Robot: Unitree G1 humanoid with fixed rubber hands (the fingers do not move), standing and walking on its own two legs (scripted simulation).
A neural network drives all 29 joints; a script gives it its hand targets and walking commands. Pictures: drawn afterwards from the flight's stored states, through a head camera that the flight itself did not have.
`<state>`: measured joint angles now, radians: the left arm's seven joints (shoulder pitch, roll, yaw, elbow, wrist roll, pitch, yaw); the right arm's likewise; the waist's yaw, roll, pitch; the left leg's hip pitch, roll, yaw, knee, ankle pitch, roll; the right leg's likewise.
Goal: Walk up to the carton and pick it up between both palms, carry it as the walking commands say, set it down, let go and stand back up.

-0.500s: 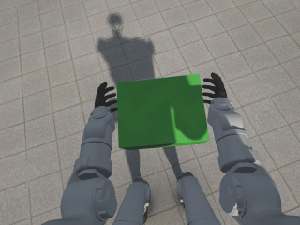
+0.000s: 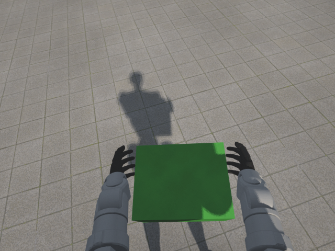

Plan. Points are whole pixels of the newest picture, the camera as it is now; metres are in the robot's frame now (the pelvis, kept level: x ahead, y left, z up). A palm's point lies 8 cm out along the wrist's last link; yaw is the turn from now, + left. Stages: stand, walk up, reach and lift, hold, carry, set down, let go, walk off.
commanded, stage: reach and lift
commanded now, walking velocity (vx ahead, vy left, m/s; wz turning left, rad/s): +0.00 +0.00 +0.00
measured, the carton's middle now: (181, 184) +0.32 +0.00 -0.12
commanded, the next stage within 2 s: hold in 1.82 s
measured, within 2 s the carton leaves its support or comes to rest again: neither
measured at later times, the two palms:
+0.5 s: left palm (107, 171) +0.30 +0.16 +0.05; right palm (256, 167) +0.29 -0.16 +0.04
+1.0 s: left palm (95, 170) +0.29 +0.17 +0.08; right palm (256, 155) +0.30 -0.15 +0.08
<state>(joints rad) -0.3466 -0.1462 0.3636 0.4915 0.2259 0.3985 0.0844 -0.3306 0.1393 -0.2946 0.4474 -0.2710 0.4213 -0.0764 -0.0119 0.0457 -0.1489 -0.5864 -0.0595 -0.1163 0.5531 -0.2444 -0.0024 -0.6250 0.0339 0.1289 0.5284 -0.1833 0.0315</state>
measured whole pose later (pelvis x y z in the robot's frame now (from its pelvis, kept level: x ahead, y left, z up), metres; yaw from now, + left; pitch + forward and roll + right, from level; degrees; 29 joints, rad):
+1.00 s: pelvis -0.01 -0.01 +0.02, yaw +1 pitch -5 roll +0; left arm -0.41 -0.11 0.39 0.48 0.32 0.70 0.01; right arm -0.44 0.13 -0.31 0.48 -0.35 0.73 0.02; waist -0.01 0.03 -0.09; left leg -0.08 -0.04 -0.13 0.36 -0.19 0.00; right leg -0.11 0.03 0.10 0.33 -0.13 0.02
